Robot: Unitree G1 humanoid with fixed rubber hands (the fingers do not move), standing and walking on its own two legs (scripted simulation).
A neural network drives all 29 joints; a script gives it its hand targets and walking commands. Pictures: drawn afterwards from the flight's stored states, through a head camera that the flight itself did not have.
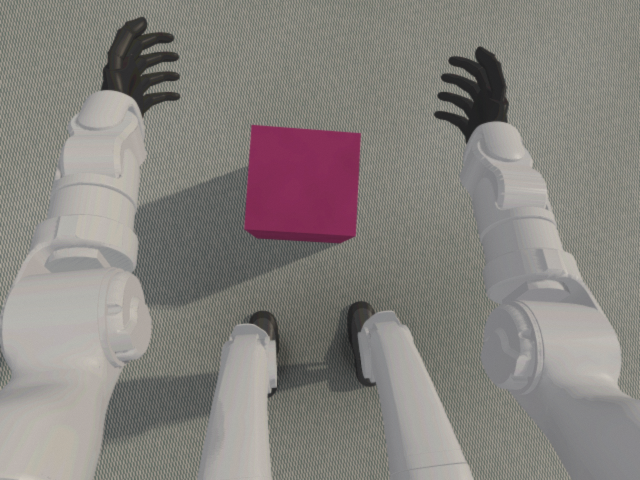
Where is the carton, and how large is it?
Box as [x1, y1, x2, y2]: [244, 125, 360, 242]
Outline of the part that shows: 251,125 244,229 258,238 341,242 354,236 356,221 360,133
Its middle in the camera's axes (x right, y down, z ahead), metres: -0.04 -0.10 +0.86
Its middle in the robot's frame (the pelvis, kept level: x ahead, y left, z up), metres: +0.50 -0.01 -0.52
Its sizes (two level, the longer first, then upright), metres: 0.210 0.200 0.250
